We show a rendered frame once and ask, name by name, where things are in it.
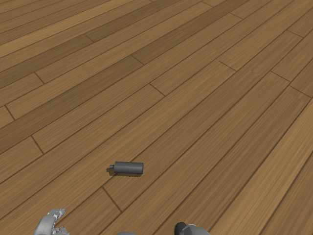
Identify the right robot foot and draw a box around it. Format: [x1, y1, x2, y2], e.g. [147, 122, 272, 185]
[175, 222, 187, 235]

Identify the left robot hand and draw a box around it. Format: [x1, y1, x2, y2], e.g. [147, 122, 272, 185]
[33, 208, 70, 235]

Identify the bottle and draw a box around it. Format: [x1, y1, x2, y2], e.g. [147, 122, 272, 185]
[110, 162, 143, 174]

